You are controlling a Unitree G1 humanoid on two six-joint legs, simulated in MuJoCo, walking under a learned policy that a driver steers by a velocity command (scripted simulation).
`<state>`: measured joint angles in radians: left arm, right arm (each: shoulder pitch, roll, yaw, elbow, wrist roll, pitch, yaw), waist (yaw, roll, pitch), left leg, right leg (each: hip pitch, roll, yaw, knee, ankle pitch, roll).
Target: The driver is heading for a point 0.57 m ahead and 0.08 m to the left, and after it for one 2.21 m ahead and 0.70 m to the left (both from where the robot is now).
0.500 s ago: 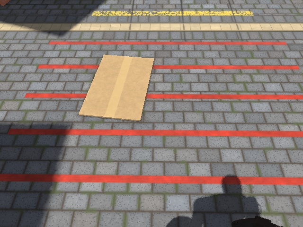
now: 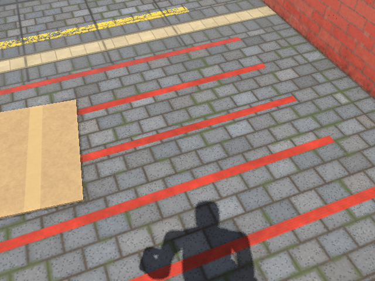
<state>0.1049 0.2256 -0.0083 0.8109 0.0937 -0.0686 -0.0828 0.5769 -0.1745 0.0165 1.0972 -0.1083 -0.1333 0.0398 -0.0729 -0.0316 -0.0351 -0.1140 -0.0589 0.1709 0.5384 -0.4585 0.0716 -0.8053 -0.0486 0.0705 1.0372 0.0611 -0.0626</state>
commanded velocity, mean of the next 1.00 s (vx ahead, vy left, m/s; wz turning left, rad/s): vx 0.50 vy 0.00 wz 0.27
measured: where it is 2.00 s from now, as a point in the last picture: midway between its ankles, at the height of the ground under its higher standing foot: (114, 177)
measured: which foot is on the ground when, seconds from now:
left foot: down 0.00-0.30, up 0.32-0.72, down 0.74-1.00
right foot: up 0.00-0.30, down 0.32-0.76, up 0.78-1.00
